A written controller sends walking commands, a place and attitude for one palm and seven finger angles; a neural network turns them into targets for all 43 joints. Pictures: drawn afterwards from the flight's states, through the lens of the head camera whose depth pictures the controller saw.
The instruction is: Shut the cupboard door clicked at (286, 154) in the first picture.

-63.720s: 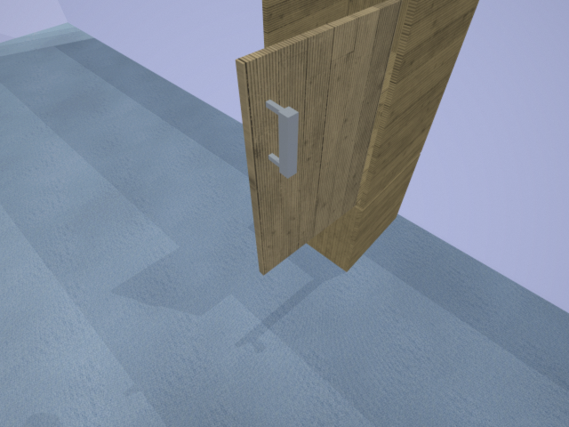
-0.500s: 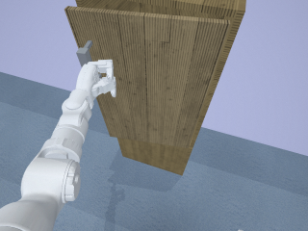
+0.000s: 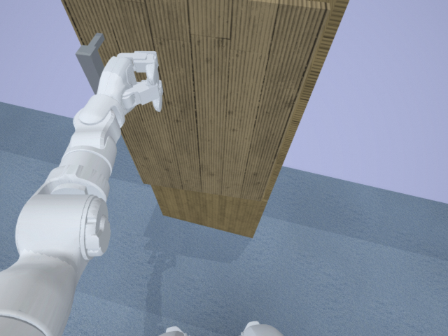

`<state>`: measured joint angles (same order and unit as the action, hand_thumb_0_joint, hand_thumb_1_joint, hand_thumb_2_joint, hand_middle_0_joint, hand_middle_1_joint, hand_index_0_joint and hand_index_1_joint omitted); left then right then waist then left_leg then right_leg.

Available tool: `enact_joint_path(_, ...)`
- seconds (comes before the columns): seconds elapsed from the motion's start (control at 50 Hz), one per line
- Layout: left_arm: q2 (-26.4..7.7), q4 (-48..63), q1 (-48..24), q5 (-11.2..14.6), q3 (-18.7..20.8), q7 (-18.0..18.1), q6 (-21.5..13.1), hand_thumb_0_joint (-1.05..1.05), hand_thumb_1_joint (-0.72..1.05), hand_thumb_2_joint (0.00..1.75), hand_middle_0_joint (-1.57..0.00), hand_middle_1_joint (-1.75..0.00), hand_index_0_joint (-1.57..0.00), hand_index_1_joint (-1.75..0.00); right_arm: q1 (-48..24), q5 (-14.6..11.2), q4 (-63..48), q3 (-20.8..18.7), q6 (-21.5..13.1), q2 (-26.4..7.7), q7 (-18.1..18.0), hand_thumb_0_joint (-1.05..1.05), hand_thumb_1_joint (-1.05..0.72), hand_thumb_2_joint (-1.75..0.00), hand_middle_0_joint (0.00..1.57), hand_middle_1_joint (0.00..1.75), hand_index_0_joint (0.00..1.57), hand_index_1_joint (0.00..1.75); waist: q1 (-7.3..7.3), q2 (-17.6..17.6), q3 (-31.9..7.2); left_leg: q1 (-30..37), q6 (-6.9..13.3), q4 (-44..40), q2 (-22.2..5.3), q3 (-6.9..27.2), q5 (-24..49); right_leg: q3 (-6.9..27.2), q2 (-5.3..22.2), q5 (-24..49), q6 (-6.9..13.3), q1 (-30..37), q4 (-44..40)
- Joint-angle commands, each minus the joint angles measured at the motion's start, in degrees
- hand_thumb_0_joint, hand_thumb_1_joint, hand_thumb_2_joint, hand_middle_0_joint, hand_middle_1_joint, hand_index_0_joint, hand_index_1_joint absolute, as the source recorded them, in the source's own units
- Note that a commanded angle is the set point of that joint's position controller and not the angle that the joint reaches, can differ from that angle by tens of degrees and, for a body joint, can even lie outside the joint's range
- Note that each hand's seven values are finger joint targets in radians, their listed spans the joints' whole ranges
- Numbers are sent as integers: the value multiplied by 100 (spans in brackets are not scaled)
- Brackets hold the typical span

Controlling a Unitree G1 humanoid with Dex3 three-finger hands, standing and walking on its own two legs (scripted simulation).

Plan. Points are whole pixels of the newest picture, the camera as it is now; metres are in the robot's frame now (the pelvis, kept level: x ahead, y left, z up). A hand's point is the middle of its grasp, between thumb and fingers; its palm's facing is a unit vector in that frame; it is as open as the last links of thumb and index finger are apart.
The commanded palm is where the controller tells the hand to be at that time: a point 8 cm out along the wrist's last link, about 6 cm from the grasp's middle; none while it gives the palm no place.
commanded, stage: push the door shut along its arc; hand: left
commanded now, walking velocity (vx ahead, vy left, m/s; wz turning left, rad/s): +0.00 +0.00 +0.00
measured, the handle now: (105, 76) +0.55 +0.15 +0.14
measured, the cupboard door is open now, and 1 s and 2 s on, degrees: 6 0 0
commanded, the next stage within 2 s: pull the fist back off the door in 0.32 s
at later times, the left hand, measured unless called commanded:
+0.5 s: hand (168, 78) +0.53 +0.04 +0.14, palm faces -0.29 -0.96 +0.04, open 3.2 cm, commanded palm +0.54 +0.06 +0.14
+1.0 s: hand (190, 87) +0.50 +0.01 +0.14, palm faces +0.05 -1.00 -0.02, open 3.1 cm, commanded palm +0.46 +0.06 +0.14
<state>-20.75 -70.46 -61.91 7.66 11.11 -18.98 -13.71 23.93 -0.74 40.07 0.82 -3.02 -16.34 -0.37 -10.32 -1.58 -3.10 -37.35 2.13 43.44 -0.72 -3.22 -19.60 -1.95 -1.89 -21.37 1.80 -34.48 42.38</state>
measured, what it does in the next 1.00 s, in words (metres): stands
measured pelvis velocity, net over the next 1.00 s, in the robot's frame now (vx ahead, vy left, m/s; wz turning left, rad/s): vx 0.00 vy -0.01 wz -0.01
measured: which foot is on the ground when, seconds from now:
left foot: down 0.00-1.00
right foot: down 0.00-1.00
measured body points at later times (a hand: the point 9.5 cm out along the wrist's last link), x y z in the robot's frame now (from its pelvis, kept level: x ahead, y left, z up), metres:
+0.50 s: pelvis +0.00 +0.00 -0.01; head +0.11 +0.01 +0.42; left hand +0.54 +0.10 +0.14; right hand -0.01 -0.27 -0.13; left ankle +0.01 +0.10 -0.71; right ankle -0.01 -0.10 -0.71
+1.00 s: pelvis +0.00 -0.01 +0.00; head +0.07 -0.02 +0.44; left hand +0.49 +0.06 +0.14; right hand -0.03 -0.26 -0.13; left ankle +0.01 +0.10 -0.71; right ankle -0.01 -0.10 -0.71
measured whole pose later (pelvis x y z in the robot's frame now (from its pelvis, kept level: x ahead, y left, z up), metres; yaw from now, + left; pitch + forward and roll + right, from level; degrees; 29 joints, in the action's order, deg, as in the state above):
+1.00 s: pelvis +0.00 -0.01 +0.00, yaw -1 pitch +14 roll +0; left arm -6.4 -68.2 -59.8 0.3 11.1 15.7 -18.7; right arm 27.2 2.9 40.2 -0.8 -2.5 -14.4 5.4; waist -9.1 -2.8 -5.9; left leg -37.7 1.3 43.4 -1.3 -3.7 -19.5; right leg -1.3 -2.5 -21.5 2.5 -35.5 43.3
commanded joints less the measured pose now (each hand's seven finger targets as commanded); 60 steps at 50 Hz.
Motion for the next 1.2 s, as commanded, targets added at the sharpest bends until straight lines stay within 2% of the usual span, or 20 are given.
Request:
enact_joint_path(0.0,-903,1216,-3569,121,17,-70,-314,0,90,90,-130,-150,-130,-150,641,-13,-338,-343,-159,-1011,-93,0,-90,-90,20,30,20,30,-284,-109,-2465,2127,74,-143,151,538,1744,106,-125,2083,-67,3,-509)
enact_joint_path(0.02,-671,1175,-3642,131,-182,-88,-290,0,90,90,-130,-150,-130,-150,618,-2,-310,-331,-166,-987,-89,0,-90,-90,20,30,20,30,-327,-188,-2433,2169,73,-122,154,557,1736,77,-136,1997,-61,-129,-503)
enact_joint_path(0.08,-692,1158,-3889,165,-153,-136,-280,0,90,90,-130,-150,-130,-150,667,29,-248,-343,-196,-1026,-111,0,-90,-90,20,30,20,30,-376,-86,-2654,2287,95,-27,161,617,1914,48,-150,2036,-62,-226,-430)
enact_joint_path(0.16,-456,948,-4291,190,-339,-182,-241,0,90,90,-130,-150,-130,-150,765,44,-115,-345,-236,-1062,-146,0,-90,-90,20,30,20,30,-581,-136,-2495,2252,118,54,155,647,1816,-13,-156,1831,-53,-616,-367)
enact_joint_path(0.2,-354,1161,-4527,148,-435,-183,-262,0,90,90,-130,-150,-130,-150,749,78,-112,-359,-270,-1061,-116,0,-90,-90,20,30,20,30,-551,-366,-2864,2560,85,95,143,747,2030,-27,-163,1828,-33,-764,-281)
enact_joint_path(0.32,-306,824,-4722,105,-468,-170,-121,0,90,90,-130,-150,-130,-150,794,107,9,-360,-256,-1071,-129,0,-90,-90,20,30,20,30,-642,-232,-2769,2352,102,218,163,752,1988,-66,-183,1765,-30,-915,-227)
enact_joint_path(0.4,144,964,-5046,112,-755,-189,-151,0,90,90,-130,-150,-130,-150,833,123,90,-377,-307,-1062,-139,0,-90,-90,20,30,20,30,-751,-363,-2930,2647,114,320,148,809,2208,-95,-211,1724,-38,-1302,-127)
enact_joint_path(0.42,85,879,-5090,482,277,1011,-13,0,90,90,-130,-150,-130,-150,829,104,8,-309,-375,-783,-39,0,-90,-90,20,30,20,30,-452,-593,-2856,2218,-81,257,24,837,1984,-29,-143,1636,-64,-974,-258)
enact_joint_path(0.46,542,781,-4781,222,146,2129,16,0,90,90,-130,-150,-130,-150,961,227,29,-333,-437,-779,168,0,-90,-90,20,30,20,30,-520,-61,-2822,2045,-108,145,0,925,1812,-153,-174,1431,-146,-949,-217)
enact_joint_path(0.48,687,753,-4673,77,164,2581,-36,0,90,90,-130,-150,-130,-150,971,302,36,-363,-426,-771,255,0,-90,-90,20,30,20,30,-501,97,-2826,1951,-123,146,-6,897,1798,-170,-177,1415,-171,-921,-197)
enact_joint_path(0.54,1016,1202,-4897,-485,92,3856,-445,0,90,90,-130,-150,-130,-150,925,520,73,-393,-477,-662,526,0,-90,-90,20,30,20,30,-414,-303,-3015,1909,-172,270,25,801,1684,-178,-157,1255,-176,-1056,-96)
enact_joint_path(0.58,851,1079,-4753,-1086,-131,4106,-685,0,90,90,-130,-150,-130,-150,1027,605,91,-431,-418,-711,634,0,-90,-90,20,30,20,30,-519,-332,-2951,1865,-152,312,35,804,1657,-163,-148,1218,-149,-1168,-19)
enact_joint_path(0.64,858,921,-4547,-1367,-430,3960,-793,0,90,90,-130,-150,-130,-150,996,568,-26,-472,-304,-741,691,0,-90,-90,20,30,20,30,-480,-368,-3008,1911,-141,251,69,749,1454,-94,-140,1206,-97,-1009,-65)
enact_joint_path(0.76,228,700,-3898,-763,265,3582,-550,0,90,90,-130,-150,-130,-150,901,399,-288,-391,-127,-784,503,0,-90,-90,20,30,20,30,-215,269,-2795,1468,-52,-140,136,527,1071,32,-160,1410,-137,23,-423)
enact_joint_path(0.84,408,1047,-3104,-732,225,3494,-846,0,90,90,-130,-150,-130,-150,828,387,-412,-402,-156,-699,521,0,-90,-90,20,30,20,30,-20,495,-2615,1346,-29,-225,150,367,1214,61,-169,1763,-141,404,-477)
enact_joint_path(0.88,654,1300,-2726,-794,59,3476,-949,0,90,90,-130,-150,-130,-150,775,362,-474,-426,-154,-647,546,0,-90,-90,20,30,20,30,66,351,-2651,1522,-24,-237,163,292,1397,61,-160,1984,-137,477,-470)
enact_joint_path(0.96,888,1449,-2151,-760,-142,3462,-773,0,90,90,-130,-150,-130,-150,696,285,-525,-474,-58,-614,511,0,-90,-90,20,30,20,30,143,478,-2190,1482,0,-364,187,171,1210,98,-140,1925,-152,664,-693)
enact_joint_path(1.06,1035,2938,-2126,-609,-363,3497,-843,0,90,90,-130,-150,-130,-150,370,222,-656,-476,-116,-527,415,0,-90,-90,20,30,20,30,277,256,-2625,2005,18,-445,200,128,1522,132,-122,2343,-154,1074,-723)
enact_joint_path(1.16,1070,3414,-1329,-613,-468,3459,-616,0,90,90,-130,-150,-130,-150,94,158,-680,-469,-135,-479,361,0,-90,-90,20,30,20,30,402,399,-2512,2071,33,-526,216,38,1708,198,-69,2795,-207,1416,-781)
enact_joint_path(1.18,1292,3480,-1109,-590,-628,3424,-520,0,90,90,-130,-150,-130,-150,-19,134,-732,-446,-145,-437,365,0,-90,-90,20,30,20,30,451,397,-2480,2110,28,-564,228,43,1743,185,-63,2885,-202,1446,-782)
